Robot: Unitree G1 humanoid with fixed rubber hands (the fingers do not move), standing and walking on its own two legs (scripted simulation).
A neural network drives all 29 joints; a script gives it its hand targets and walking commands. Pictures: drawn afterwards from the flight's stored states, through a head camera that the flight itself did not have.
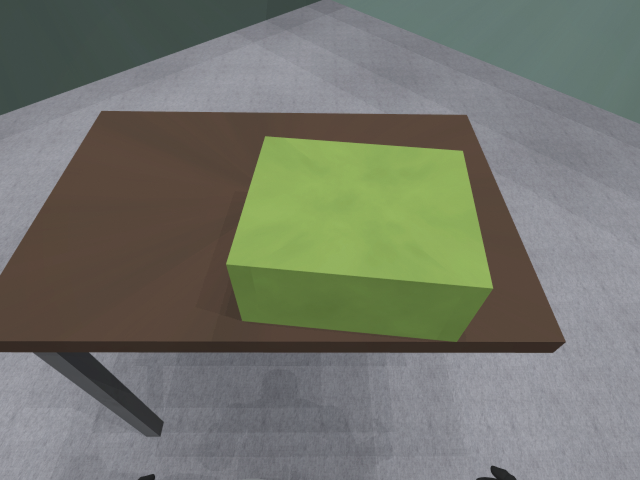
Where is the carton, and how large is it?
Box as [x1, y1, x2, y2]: [226, 136, 492, 341]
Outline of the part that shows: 265,136 226,263 242,320 456,341 492,289 462,151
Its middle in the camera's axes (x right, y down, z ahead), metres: +0.06 -0.01 +0.60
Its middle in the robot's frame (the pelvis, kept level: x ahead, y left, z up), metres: +0.46 -0.03 +0.02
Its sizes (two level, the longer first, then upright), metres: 0.319 0.259 0.146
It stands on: a table, 0.71 m high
